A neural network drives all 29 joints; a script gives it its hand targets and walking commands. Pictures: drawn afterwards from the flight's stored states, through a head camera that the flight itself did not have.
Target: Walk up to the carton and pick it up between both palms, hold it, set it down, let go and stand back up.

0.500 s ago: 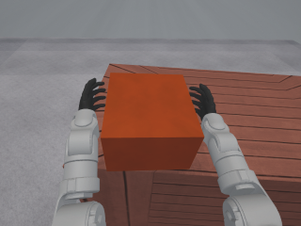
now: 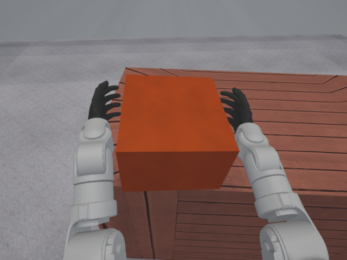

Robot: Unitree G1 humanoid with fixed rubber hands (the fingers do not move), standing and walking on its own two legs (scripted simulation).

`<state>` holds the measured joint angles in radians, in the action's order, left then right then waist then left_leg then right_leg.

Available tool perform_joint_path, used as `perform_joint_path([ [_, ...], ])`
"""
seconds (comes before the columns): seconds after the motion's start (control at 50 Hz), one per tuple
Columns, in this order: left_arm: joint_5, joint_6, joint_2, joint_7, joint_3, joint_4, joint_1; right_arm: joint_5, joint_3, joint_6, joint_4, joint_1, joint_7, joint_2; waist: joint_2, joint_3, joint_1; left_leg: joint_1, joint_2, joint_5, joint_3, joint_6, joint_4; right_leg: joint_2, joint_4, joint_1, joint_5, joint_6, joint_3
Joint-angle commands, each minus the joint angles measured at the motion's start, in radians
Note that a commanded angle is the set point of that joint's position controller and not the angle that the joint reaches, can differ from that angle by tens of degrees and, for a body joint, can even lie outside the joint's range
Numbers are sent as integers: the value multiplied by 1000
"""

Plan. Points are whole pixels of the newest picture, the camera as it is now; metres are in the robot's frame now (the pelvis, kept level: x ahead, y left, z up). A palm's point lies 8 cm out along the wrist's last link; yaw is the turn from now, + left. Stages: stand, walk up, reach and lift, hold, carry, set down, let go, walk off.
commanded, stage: hold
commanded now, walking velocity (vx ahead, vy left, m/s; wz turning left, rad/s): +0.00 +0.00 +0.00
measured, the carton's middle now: (171, 129) +0.39 +0.01 +0.13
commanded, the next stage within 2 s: none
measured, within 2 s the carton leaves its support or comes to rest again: neither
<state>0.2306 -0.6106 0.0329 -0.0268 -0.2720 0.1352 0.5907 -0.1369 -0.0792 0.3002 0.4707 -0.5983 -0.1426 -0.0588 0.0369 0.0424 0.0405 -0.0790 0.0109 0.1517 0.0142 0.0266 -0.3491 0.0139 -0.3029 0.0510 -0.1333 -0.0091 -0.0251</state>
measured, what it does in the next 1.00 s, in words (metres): stands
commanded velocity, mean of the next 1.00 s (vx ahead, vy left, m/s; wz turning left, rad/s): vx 0.00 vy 0.00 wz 0.00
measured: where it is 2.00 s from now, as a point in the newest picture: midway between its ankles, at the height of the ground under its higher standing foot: outside the picture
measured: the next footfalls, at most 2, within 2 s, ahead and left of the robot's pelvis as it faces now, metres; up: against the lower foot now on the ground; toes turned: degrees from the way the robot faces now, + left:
none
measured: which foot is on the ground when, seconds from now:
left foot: down 0.00-1.00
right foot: down 0.00-1.00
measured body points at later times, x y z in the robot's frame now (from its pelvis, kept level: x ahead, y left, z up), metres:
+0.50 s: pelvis +0.01 +0.00 +0.00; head -0.05 +0.03 +0.45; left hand +0.37 +0.17 +0.20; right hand +0.38 -0.15 +0.18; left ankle +0.03 +0.10 -0.75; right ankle +0.03 -0.11 -0.75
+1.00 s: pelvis +0.01 +0.00 +0.00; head -0.03 +0.02 +0.45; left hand +0.38 +0.17 +0.20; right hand +0.38 -0.15 +0.18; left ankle +0.03 +0.10 -0.75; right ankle +0.03 -0.11 -0.75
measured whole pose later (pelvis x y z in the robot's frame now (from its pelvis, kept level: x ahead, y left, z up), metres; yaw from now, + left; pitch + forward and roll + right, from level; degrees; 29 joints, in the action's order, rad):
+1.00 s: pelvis +0.01 +0.00 +0.00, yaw +1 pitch -8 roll -1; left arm 0.25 -0.69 0.04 -0.01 -0.27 0.03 0.53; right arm -0.20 -0.04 0.36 0.42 -0.58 -0.16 -0.06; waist 0.04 0.03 0.08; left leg -0.03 0.01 0.18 0.00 0.03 -0.35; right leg 0.01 -0.28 -0.02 -0.15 -0.01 -0.04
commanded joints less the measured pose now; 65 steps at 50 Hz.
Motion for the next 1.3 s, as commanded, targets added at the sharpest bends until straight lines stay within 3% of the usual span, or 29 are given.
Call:
perform_joint_path([
  [0.0,-107,20,510,153,460,14,599,-19,340,-74,-246,-776,94,558,-23,-401,29,85,10,3,3,0,76,4,55,-50,16,40,-28],
  [0.16,-129,24,544,158,513,-44,617,-59,364,-79,-278,-794,74,573,-85,-444,63,118,19,-126,-9,-30,42,10,33,-104,155,41,-34],
  [0.28,-87,-12,520,170,470,-41,579,-81,386,-51,-266,-783,68,561,-64,-336,40,110,20,-113,-5,-20,57,19,45,-94,106,40,-39],
  [0.4,-94,-26,527,169,478,-80,579,-113,429,-43,-332,-815,67,579,-46,-352,15,133,14,-170,-1,-23,52,34,46,-93,117,38,-37],
  [0.54,-117,-27,538,155,504,-90,600,-106,412,-32,-329,-800,77,565,-56,-369,28,139,0,-136,-10,-35,59,40,51,-55,55,25,-38],
  [0.72,-129,-32,550,152,541,-132,568,-112,403,-27,-342,-762,76,545,-85,-415,53,171,-1,-196,-20,-53,38,39,48,-69,108,22,-38],
  [0.9,-117,-40,513,163,531,-183,531,-137,458,-14,-407,-745,58,561,-59,-404,34,172,15,-262,-16,-42,26,40,37,-114,198,37,-37],
  [1.1,-97,-52,478,188,492,-179,530,-133,465,10,-397,-727,45,575,-35,-350,26,128,25,-168,-3,-25,51,26,34,-132,215,47,-28],
  [1.28,-115,-40,486,186,513,-169,565,-115,450,2,-392,-749,44,587,-52,-378,37,116,25,-134,-6,-25,53,24,35,-118,173,47,-33],
])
